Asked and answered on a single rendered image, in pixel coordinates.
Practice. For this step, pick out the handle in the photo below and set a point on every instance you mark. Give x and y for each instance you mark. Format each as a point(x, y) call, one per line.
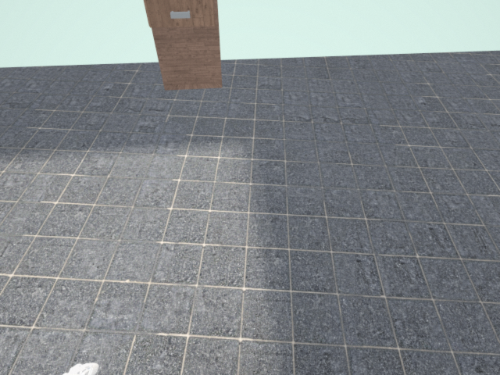
point(180, 15)
point(186, 30)

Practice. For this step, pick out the drawer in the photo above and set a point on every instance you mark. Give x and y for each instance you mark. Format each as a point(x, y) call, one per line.
point(202, 13)

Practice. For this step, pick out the cabinet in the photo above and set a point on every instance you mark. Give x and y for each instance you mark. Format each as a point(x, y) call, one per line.
point(189, 61)

